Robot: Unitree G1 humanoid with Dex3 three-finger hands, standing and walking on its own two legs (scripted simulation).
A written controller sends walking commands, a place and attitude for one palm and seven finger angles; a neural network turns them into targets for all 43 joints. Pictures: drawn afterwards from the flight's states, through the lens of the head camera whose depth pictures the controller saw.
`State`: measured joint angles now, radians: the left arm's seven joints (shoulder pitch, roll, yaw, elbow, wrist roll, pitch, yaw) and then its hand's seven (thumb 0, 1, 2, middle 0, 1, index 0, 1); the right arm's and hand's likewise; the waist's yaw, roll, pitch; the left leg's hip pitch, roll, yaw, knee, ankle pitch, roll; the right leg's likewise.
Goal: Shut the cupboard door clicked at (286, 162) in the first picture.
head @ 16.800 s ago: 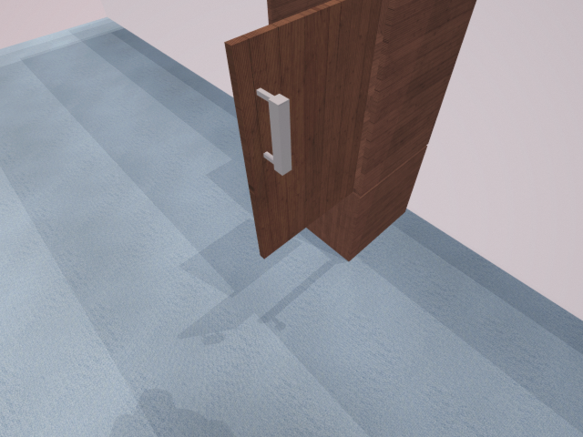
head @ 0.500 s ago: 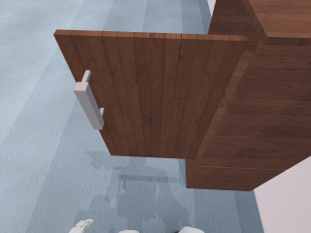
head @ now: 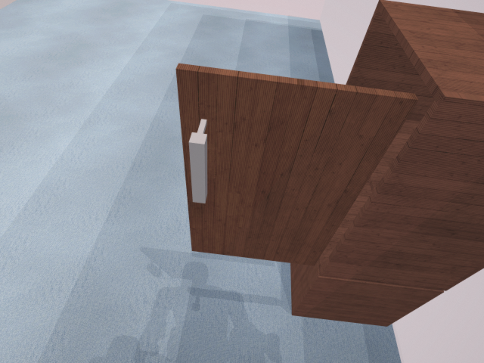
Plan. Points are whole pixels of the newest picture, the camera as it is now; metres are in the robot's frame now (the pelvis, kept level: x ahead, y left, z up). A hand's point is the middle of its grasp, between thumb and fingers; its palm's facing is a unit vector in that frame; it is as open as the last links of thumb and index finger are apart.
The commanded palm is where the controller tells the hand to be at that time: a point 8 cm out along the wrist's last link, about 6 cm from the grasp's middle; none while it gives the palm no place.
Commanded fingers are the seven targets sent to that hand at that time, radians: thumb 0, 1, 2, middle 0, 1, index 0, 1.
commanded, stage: come to a stop and stand still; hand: left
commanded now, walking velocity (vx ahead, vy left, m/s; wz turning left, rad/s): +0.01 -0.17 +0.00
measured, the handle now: (201, 162) +0.44 +0.12 +0.07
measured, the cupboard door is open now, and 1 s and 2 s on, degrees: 90 90 90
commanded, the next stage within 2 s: look again from close up in 0.62 s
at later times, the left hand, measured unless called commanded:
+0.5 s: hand out of the picture +0.03 +0.13 -0.18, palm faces +0.02 -0.98 -0.20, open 7.2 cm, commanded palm none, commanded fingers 0.00 0.90 0.90 -0.20 -0.30 -0.20 -0.30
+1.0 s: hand out of the picture -0.04 +0.15 -0.18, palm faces +0.01 -0.98 -0.20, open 7.4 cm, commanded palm none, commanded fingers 0.00 0.90 0.90 -0.20 -0.30 -0.20 -0.30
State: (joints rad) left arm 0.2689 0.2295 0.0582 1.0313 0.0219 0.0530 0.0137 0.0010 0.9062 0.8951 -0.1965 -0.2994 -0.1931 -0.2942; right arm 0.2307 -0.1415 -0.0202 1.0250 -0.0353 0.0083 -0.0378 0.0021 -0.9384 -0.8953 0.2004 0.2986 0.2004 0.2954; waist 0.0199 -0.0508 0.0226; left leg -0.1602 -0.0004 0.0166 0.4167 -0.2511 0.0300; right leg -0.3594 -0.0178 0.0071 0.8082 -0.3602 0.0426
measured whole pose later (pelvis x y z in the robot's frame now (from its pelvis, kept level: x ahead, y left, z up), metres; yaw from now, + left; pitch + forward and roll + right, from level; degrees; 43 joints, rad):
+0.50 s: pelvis -0.02 -0.05 -0.01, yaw -1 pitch -2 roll +0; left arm 0.21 0.17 0.03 1.08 0.01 0.01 0.04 -0.01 0.94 0.89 -0.20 -0.30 -0.20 -0.29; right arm 0.31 -0.13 -0.02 1.16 -0.02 0.02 -0.03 0.00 -0.91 -0.90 0.20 0.30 0.19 0.29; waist -0.03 -0.01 0.03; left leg -0.20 0.06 0.04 0.49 -0.26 -0.03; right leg -0.13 0.01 -0.05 0.46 -0.30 -0.02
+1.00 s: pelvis -0.03 -0.02 -0.01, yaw -1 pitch -2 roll +0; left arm 0.33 0.14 -0.01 1.09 0.02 -0.01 0.04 0.00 0.90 0.89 -0.20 -0.30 -0.20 -0.29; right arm 0.28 -0.17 0.00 1.06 -0.02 -0.01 -0.02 0.01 -0.94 -0.90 0.20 0.30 0.20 0.29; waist 0.00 0.03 0.03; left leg -0.24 0.01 0.05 0.53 -0.26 0.02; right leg -0.18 -0.03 -0.03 0.52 -0.31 0.02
